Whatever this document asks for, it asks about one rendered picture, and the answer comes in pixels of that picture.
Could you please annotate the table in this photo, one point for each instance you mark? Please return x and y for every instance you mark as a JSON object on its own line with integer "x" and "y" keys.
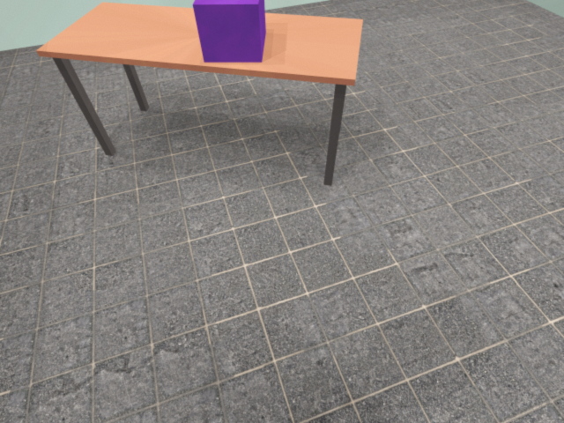
{"x": 296, "y": 47}

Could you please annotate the carton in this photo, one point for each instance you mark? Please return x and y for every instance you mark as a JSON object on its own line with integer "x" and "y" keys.
{"x": 231, "y": 31}

